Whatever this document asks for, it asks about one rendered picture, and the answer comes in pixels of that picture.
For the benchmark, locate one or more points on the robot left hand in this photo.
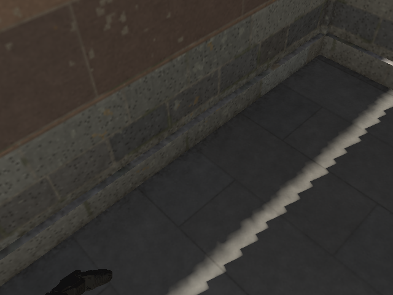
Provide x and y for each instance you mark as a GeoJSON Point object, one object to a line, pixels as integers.
{"type": "Point", "coordinates": [77, 282]}

